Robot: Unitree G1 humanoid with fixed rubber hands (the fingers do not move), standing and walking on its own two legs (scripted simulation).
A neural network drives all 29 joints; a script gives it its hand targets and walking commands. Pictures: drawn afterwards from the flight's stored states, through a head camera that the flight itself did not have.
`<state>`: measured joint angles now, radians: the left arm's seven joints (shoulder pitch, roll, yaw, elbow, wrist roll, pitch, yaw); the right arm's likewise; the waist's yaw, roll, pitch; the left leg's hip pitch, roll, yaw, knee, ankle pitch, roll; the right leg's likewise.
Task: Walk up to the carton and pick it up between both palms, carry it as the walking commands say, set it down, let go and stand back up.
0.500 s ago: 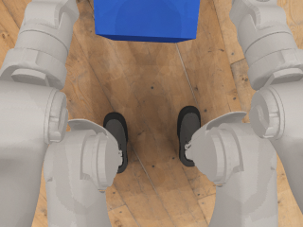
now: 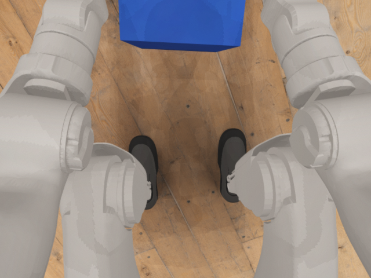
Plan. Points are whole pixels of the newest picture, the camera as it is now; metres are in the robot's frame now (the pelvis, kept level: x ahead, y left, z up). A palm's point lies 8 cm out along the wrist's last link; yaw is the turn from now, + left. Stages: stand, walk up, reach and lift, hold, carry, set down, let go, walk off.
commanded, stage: reach and lift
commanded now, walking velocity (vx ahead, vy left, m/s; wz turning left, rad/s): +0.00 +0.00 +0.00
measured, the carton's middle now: out of the picture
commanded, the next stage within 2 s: none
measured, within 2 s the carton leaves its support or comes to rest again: leaves its support in 0.78 s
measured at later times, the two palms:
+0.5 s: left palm out of the picture +0.56 +0.13 -0.19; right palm out of the picture +0.56 -0.14 -0.19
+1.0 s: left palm out of the picture +0.56 +0.12 -0.17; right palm out of the picture +0.55 -0.15 -0.15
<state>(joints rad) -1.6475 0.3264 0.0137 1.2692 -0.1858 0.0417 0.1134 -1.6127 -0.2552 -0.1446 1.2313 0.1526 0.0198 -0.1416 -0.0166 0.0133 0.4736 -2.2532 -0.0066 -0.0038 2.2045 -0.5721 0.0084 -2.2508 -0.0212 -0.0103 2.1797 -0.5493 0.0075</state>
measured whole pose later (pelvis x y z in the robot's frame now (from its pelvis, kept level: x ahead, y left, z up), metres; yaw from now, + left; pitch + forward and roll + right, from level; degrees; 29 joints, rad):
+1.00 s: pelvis +0.01 -0.01 +0.00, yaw +2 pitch +37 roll -1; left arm -1.48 0.22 0.15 1.09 -0.01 0.21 0.17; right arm -1.42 -0.15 -0.37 0.94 -0.01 0.23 -0.11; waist -0.07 0.00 0.32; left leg -2.28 -0.06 -0.03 2.22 -0.59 -0.02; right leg -2.26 0.06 0.04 2.22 -0.60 0.06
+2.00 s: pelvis +0.01 -0.01 +0.07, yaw +4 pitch +42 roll -2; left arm -1.32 0.04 0.36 0.88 0.21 0.34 0.18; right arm -1.17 0.06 -0.55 0.60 -0.22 0.35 -0.14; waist -0.04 0.05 0.05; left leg -2.15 -0.10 -0.05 1.93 -0.52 -0.03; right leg -2.11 0.06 0.05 1.94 -0.56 0.07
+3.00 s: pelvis +0.03 +0.00 +0.18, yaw +4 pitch +39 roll -2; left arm -1.07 -0.10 0.45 0.81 0.35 0.36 0.19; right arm -0.94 0.14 -0.57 0.63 -0.29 0.37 -0.14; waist -0.05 0.03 -0.16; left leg -1.78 -0.08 -0.06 1.61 -0.51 -0.01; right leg -1.75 0.06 0.06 1.60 -0.53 0.06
